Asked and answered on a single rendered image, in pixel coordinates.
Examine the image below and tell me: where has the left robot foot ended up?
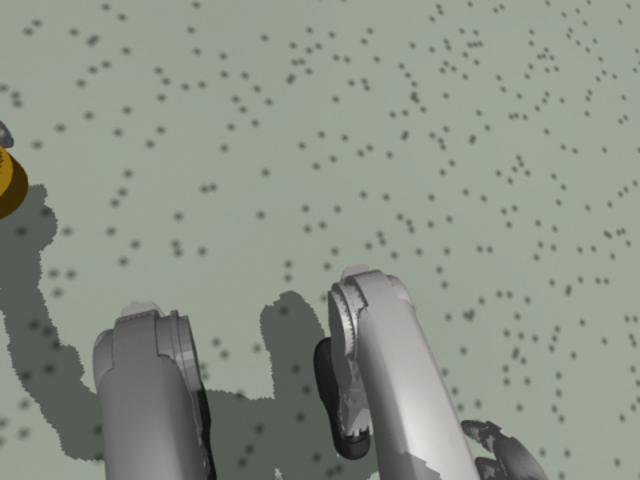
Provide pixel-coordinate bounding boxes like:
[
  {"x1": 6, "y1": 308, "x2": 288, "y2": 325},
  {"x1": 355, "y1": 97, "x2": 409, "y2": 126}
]
[{"x1": 197, "y1": 380, "x2": 217, "y2": 480}]

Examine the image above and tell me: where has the right robot hand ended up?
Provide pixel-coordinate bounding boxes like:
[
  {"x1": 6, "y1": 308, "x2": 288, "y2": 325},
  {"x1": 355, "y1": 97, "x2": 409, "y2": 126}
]
[{"x1": 461, "y1": 420, "x2": 549, "y2": 480}]

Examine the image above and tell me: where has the right robot foot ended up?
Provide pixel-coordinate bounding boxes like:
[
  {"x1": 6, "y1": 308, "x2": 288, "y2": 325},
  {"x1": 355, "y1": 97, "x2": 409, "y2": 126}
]
[{"x1": 314, "y1": 337, "x2": 370, "y2": 460}]

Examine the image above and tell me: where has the tin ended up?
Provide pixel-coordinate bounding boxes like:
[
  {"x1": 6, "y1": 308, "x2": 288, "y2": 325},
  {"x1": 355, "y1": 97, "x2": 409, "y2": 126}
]
[{"x1": 0, "y1": 146, "x2": 28, "y2": 219}]

